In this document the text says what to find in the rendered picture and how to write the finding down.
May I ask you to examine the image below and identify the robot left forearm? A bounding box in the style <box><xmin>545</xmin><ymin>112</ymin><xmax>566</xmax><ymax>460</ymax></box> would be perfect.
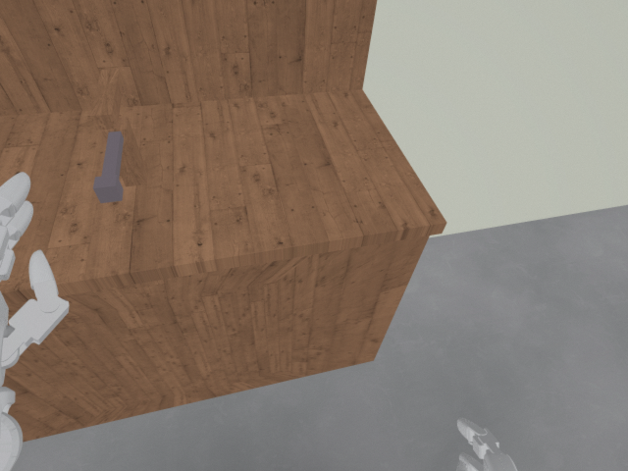
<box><xmin>0</xmin><ymin>387</ymin><xmax>23</xmax><ymax>471</ymax></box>

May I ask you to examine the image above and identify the robot left hand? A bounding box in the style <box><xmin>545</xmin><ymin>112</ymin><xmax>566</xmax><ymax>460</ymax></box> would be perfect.
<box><xmin>0</xmin><ymin>172</ymin><xmax>69</xmax><ymax>387</ymax></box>

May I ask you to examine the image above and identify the counter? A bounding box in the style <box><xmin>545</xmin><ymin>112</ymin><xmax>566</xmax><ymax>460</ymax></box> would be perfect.
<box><xmin>0</xmin><ymin>0</ymin><xmax>446</xmax><ymax>442</ymax></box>

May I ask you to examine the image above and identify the robot right hand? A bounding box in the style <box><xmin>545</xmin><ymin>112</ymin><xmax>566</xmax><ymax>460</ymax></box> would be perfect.
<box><xmin>456</xmin><ymin>418</ymin><xmax>517</xmax><ymax>471</ymax></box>

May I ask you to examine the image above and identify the tap lever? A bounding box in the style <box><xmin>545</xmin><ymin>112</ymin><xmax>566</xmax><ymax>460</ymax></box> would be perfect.
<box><xmin>93</xmin><ymin>131</ymin><xmax>124</xmax><ymax>203</ymax></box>

